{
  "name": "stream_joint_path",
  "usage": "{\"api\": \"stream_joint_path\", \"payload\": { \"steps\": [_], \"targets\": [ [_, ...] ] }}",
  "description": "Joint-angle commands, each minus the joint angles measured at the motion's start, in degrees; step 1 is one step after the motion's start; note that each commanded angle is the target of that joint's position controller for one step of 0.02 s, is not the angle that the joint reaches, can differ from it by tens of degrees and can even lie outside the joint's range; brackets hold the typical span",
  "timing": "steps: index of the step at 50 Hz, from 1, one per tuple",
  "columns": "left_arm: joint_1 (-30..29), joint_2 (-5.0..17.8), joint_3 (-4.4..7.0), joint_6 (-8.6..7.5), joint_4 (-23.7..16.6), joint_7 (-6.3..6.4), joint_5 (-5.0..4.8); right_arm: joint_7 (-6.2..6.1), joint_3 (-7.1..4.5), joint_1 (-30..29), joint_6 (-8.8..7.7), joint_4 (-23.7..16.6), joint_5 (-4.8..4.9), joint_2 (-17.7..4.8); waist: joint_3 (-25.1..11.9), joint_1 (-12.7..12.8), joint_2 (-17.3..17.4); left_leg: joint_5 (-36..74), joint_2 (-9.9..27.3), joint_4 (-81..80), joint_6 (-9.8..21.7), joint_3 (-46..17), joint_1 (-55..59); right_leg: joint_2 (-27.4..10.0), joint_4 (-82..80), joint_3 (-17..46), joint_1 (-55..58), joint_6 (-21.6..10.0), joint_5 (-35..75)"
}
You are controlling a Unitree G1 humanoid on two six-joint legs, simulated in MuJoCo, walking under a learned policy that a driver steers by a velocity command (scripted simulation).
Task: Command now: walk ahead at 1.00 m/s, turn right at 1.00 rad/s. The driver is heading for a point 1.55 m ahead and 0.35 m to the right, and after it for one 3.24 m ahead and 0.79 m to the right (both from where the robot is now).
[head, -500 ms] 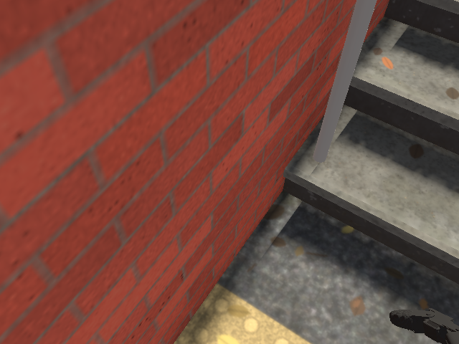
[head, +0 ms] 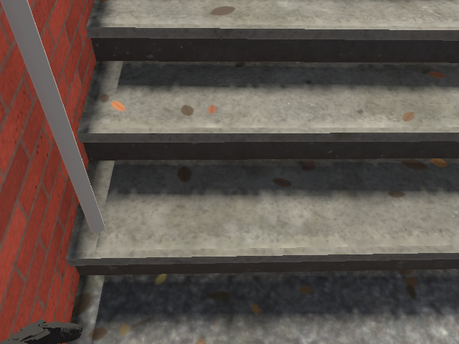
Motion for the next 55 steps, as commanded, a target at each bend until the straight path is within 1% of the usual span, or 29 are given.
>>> {"api": "stream_joint_path", "payload": {
  "steps": [1, 7, 10, 11, 12, 13, 15, 20, 24, 29, 32, 34, 36, 37, 38, 39, 40, 42, 43, 45, 47, 48, 49, 50, 51, 52, 53, 54, 55],
  "targets": [
    [-3.54, 2.25, -0.09, -0.36, -5.31, -1.67, -0.37, 0.38, -1.95, -1.75, -2.30, -1.20, 0.95, -8.18, 4.55, 2.74, 10.99, -9.76, 14.35, -15.12, 6.60, -7.88, 2.29, -6.23, -2.10, 2.97, -11.31, 1.90, 6.08],
    [-6.12, 3.45, -0.20, -0.05, -2.85, -1.32, -0.43, 2.14, -2.83, -3.19, -2.28, 1.04, 1.29, -10.68, 6.72, 5.17, 7.11, 11.97, 11.26, -11.53, 4.47, 9.46, -1.26, -4.48, -15.53, -6.79, 3.90, -3.05, 5.07],
    [24.86, 8.31, 3.16, -0.91, 7.10, 2.09, -1.36, 3.46, -2.99, -5.29, -0.53, 0.05, 2.13, -12.77, -12.21, 20.59, 4.02, 49.55, 10.06, 34.54, 5.60, 10.04, -10.27, 7.82, -17.27, -8.84, 41.63, -7.20, -2.84],
    [18.68, 14.15, 4.01, -0.56, 7.77, 3.06, -0.82, 4.64, -0.29, -4.41, -0.50, -2.58, 0.47, -1.89, -6.11, 12.34, -15.67, -6.93, 1.90, 55.59, 3.57, 7.51, -30.41, -1.47, -30.71, 11.57, 43.61, -7.29, -12.45],
    [15.70, 19.76, 4.93, -0.19, 4.45, 3.82, -1.92, 4.76, 0.59, -3.54, -1.31, -9.19, -0.69, -1.23, -17.47, 7.94, -22.91, -14.84, -3.94, 66.20, 1.40, -4.87, -38.67, -8.47, -48.25, 43.01, 47.64, -12.02, -24.41],
    [14.03, 16.89, 4.66, 0.08, 3.78, 4.02, -0.73, 4.60, 0.24, -6.44, -1.87, -9.71, -1.43, -5.31, -15.94, 8.30, -11.17, -9.19, -1.17, 67.80, 2.15, -10.04, -41.93, -10.77, -52.36, 45.50, 47.71, -11.86, -26.28],
    [11.46, 11.46, 3.13, -1.37, 5.73, 4.93, 0.13, 3.23, 1.53, -6.11, -2.20, -6.15, -1.03, -4.69, -4.60, 4.83, 1.41, -1.84, 2.99, 57.82, 2.89, -10.18, -36.83, -9.58, -52.22, 36.19, 31.78, -10.43, -11.69],
    [14.19, 3.54, 0.08, -5.68, 9.20, 4.36, -1.03, 3.38, 2.93, -7.61, 0.94, -4.26, -1.38, -1.81, 1.25, 3.56, 3.02, 3.41, 4.96, 42.26, 2.19, -8.81, -29.52, -6.13, -53.51, 23.03, 23.01, -9.01, 22.78],
    [19.90, 4.16, 0.14, -6.07, 12.45, 4.51, -1.65, 3.62, 4.35, -16.01, 0.86, -6.77, -0.48, 2.16, 1.61, 6.11, 0.54, 11.46, 0.37, 34.60, 3.33, -3.73, -32.75, -3.12, -52.45, 15.14, 30.36, -5.59, 46.53],
    [41.09, 2.15, -0.91, -5.07, 20.14, 7.31, 0.76, 2.53, 4.84, -30.17, 1.31, -12.01, -1.77, 2.28, 2.02, 12.81, 4.44, -12.08, -1.88, 73.38, 6.99, 1.39, -78.67, -8.65, -41.01, 20.73, 67.38, -6.90, 70.74],
    [46.18, 1.07, -1.44, -5.79, 23.81, 8.91, 3.76, 2.42, 6.54, -38.33, -0.19, -17.24, 0.08, 5.68, 3.49, 12.83, -1.19, -31.96, -4.42, 86.20, 9.52, -0.56, -92.32, -10.77, -35.88, 17.86, 70.38, -5.49, 85.92],
    [44.74, -1.02, -2.08, -6.47, 24.75, 9.64, 3.73, 2.14, 7.54, -38.77, -1.03, -17.84, 0.49, 5.89, 3.33, 9.20, 1.27, -38.40, -8.34, 78.92, 13.15, 0.78, -80.36, -9.23, -37.33, 11.06, 60.47, 0.05, 104.98],
    [28.03, -0.28, -2.39, -7.23, 20.79, 10.52, 0.33, 3.35, 8.00, -21.35, -1.10, -13.09, 0.69, 4.88, -3.53, -4.21, 13.10, -3.65, -11.47, 40.56, 12.01, 4.50, -18.22, -7.68, -37.08, 9.22, 22.63, 3.17, 106.22],
    [23.81, 7.10, -0.87, -8.42, 19.00, 11.03, -1.33, 2.74, 6.21, -11.80, 2.26, -7.71, 1.29, 2.03, -7.08, -7.89, 4.40, -11.11, -13.68, 37.64, 10.33, 1.94, -1.18, -11.29, -29.11, 13.23, 12.95, 2.98, 112.09],
    [10.73, 12.69, 1.00, -9.19, 14.94, 10.56, -3.91, 2.05, 2.61, 8.30, 3.43, -2.78, 0.20, -4.57, -9.83, -23.43, 15.73, 1.57, -9.69, 28.16, 18.03, -6.44, 15.40, -2.36, 6.30, 8.95, 0.07, 8.42, 92.06],
    [5.09, 9.66, 0.10, -9.40, 10.14, 8.37, -4.72, 1.60, 0.38, 20.62, 4.12, 5.38, 2.19, -9.04, -26.59, -23.66, 36.67, 24.03, 5.20, 22.70, 29.63, -39.58, 34.20, 12.72, 43.70, 6.40, -11.13, 14.98, 0.11],
    [1.41, 5.84, -1.14, -10.48, 6.03, 6.60, -1.06, -0.34, 0.54, 17.26, 3.91, 5.18, 4.21, -6.80, -24.47, -16.41, 17.31, 22.30, 5.25, 20.41, 31.24, -49.85, 32.77, 9.36, 50.62, 10.91, -23.00, 14.22, -13.38],
    [0.60, -3.07, -3.37, -8.84, 2.98, 4.05, 1.48, -3.38, 1.69, 2.89, 1.91, 4.96, -0.38, -0.45, -2.37, -3.20, -8.04, 6.81, 6.02, 14.60, 24.15, -51.46, 4.92, 1.95, 45.60, 16.56, -29.47, 6.37, -15.01],
    [2.55, -5.88, -4.28, -6.84, 1.31, 3.75, 2.50, -3.59, 2.21, -3.52, 0.78, 4.83, -1.23, 2.28, 3.79, 4.50, -11.90, 2.75, 5.08, 12.64, 19.66, -46.81, -10.27, -0.40, 39.74, 18.16, -25.49, 4.61, -14.89],
    [0.83, -10.35, -6.43, -4.12, -2.78, 5.95, 2.29, -1.07, 2.44, -10.70, -1.25, 4.23, -2.52, 2.76, 8.61, 9.50, -6.96, -5.71, 0.85, 3.87, 16.16, -32.47, -31.03, 1.42, 43.59, 9.63, -18.39, 2.96, -26.66],
    [-1.82, -5.03, -6.65, -3.72, -7.38, 6.69, 0.82, 0.01, 0.74, -18.63, -3.08, 1.12, 0.95, -1.89, 11.88, 13.69, -8.35, -0.12, -5.72, -9.21, 16.88, -18.45, -50.30, -3.07, 4.65, -1.15, 4.58, 7.03, -14.89],
    [-3.50, -4.72, -6.54, -4.47, -7.15, 5.63, -1.41, -0.58, 0.64, -15.52, -3.67, 1.37, 2.68, -1.90, 8.28, 10.29, -10.62, 6.07, -8.11, -15.03, 18.75, -18.04, -54.12, -2.50, -9.67, -5.23, 23.16, 9.62, -1.06],
    [6.53, -4.25, -5.48, -5.06, -4.63, 6.02, -2.60, -0.09, -0.04, -12.06, -4.00, 3.42, 2.49, -4.05, -1.20, 13.53, -4.42, 22.76, -7.27, -3.47, 19.48, -21.94, -51.50, -1.04, -10.82, -4.87, 40.95, 10.48, 8.82],
    [29.33, -0.28, -2.75, -5.25, 3.09, 7.37, -2.49, 1.31, -0.76, -18.07, -4.33, 2.26, 2.63, -5.90, -12.89, 25.44, -5.39, 45.28, -9.46, 19.83, 16.41, -16.35, -44.40, -0.71, -16.82, -2.12, 56.59, 7.16, 16.53],
    [46.66, 0.75, -1.52, -5.47, 9.47, 8.08, -3.58, 2.57, -0.68, -24.29, -3.96, 0.45, 0.92, -4.64, -20.34, 33.90, -6.80, 29.93, -12.14, 44.80, 12.53, -13.63, -37.96, -4.35, -31.31, -0.44, 63.43, 4.10, 33.51],
    [41.38, 4.41, 0.31, -5.91, 10.81, 8.02, -0.38, 3.69, 0.33, -21.56, -3.75, -1.40, 2.38, 1.04, -23.57, 26.92, -16.53, -5.41, -16.25, 72.41, 8.64, -10.19, -43.49, -10.68, -25.58, 10.17, 67.53, -1.99, 33.28],
    [37.91, 2.87, 0.61, -6.56, 10.83, 6.76, 1.21, 3.44, 1.22, -31.84, -4.17, -4.32, 1.16, 2.67, -9.73, 28.31, -8.32, -4.88, -13.55, 83.04, 10.16, -7.54, -50.90, -11.34, -31.33, 10.55, 59.49, -1.54, 44.14],
    [28.38, 1.89, -0.61, -8.30, 10.58, 5.52, 4.40, 2.68, 1.60, -24.46, -4.00, -8.00, 3.74, 6.10, -5.89, 15.53, -8.01, -10.40, -13.40, 94.65, 9.82, -11.11, -68.40, -19.65, -29.82, 18.46, 65.65, -4.85, 71.44],
    [26.17, -1.56, -0.76, -8.42, 10.15, 4.57, 4.49, 2.22, 2.77, -19.32, -1.97, -8.96, 3.76, 7.85, -12.38, 11.58, 0.90, -13.16, -10.41, 98.16, 10.18, -10.42, -72.35, -23.03, -31.70, 22.69, 67.18, -6.40, 52.28]
  ]
}}
Velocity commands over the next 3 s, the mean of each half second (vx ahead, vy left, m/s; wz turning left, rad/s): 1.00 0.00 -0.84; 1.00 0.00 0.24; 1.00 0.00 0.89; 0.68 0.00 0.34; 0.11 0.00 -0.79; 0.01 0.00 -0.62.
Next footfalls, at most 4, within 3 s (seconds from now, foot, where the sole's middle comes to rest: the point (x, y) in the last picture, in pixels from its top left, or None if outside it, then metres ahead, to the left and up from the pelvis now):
0.20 right None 0.29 -0.20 -0.78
0.74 left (331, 253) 0.68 -0.33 -0.63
1.06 right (421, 198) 0.87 -0.66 -0.63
1.34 left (358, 86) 1.25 -0.51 -0.48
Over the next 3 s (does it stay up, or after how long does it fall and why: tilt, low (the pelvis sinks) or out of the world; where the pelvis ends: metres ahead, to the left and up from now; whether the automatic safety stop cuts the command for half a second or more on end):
stays up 1.87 -0.50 0.58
